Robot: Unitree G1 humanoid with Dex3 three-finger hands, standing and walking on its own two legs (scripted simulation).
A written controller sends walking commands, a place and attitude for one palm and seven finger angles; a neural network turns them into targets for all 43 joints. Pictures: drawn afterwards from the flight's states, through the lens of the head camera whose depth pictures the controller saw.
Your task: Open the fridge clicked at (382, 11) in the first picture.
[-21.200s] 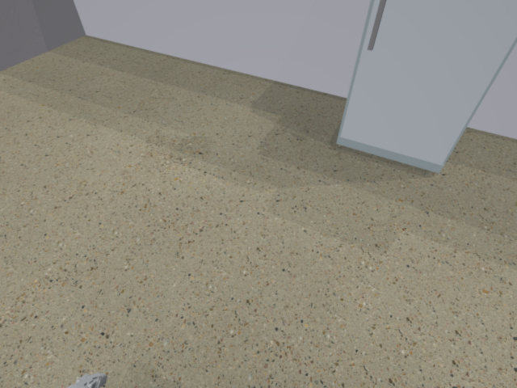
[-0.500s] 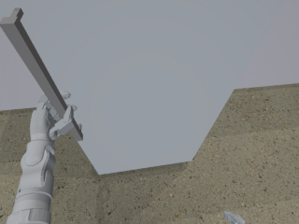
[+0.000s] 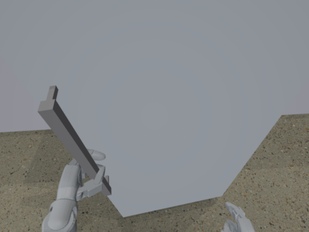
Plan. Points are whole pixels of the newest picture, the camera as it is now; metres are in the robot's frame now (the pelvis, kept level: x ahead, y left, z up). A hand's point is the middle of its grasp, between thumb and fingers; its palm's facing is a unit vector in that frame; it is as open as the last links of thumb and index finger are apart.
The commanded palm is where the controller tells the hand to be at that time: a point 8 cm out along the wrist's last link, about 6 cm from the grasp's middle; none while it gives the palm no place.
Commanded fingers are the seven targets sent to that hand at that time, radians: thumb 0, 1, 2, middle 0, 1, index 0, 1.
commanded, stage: walk backward, drawing the door open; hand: left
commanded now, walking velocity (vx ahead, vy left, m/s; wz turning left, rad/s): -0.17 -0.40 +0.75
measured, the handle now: (88, 156) +0.28 +0.17 +0.07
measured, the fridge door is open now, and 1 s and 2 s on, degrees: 8 27 75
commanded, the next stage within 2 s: stop walking and hold the door back in 1.92 s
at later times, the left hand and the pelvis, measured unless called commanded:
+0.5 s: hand (105, 200) +0.19 +0.12 +0.03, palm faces +0.33 -0.92 -0.20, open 5.9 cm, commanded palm +0.14 +0.16 +0.02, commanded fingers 0.00 0.90 0.90 -0.45 -1.40 -0.45 -1.40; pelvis +0.01 -0.07 -0.01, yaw +17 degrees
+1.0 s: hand out of the picture +0.09 +0.05 +0.03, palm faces +0.77 -0.56 -0.30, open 6.0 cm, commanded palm +0.04 +0.05 +0.02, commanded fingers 0.00 0.90 0.90 -0.45 -1.40 -0.45 -1.40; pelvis +0.02 -0.26 -0.03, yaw +35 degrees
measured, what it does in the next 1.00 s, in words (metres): steps to the right, turning left: left foot, then left foot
